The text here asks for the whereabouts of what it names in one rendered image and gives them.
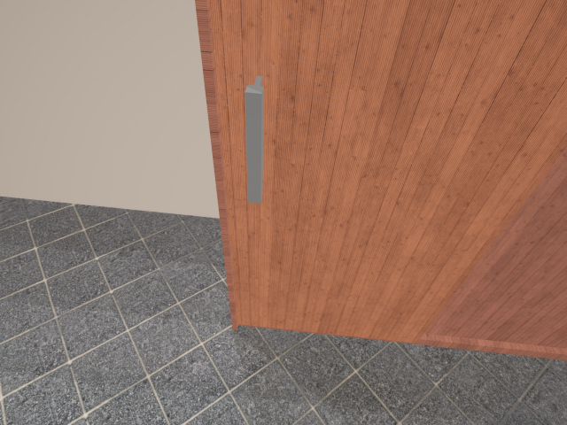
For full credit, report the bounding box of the wardrobe door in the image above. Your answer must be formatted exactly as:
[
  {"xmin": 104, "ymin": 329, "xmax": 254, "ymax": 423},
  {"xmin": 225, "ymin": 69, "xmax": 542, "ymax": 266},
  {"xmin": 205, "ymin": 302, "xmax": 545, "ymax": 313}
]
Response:
[
  {"xmin": 424, "ymin": 148, "xmax": 567, "ymax": 349},
  {"xmin": 209, "ymin": 0, "xmax": 567, "ymax": 343}
]

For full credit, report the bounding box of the handle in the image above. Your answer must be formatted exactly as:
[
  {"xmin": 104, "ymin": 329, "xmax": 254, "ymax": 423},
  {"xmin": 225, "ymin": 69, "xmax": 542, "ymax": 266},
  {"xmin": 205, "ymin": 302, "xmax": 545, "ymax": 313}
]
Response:
[{"xmin": 245, "ymin": 76, "xmax": 264, "ymax": 204}]

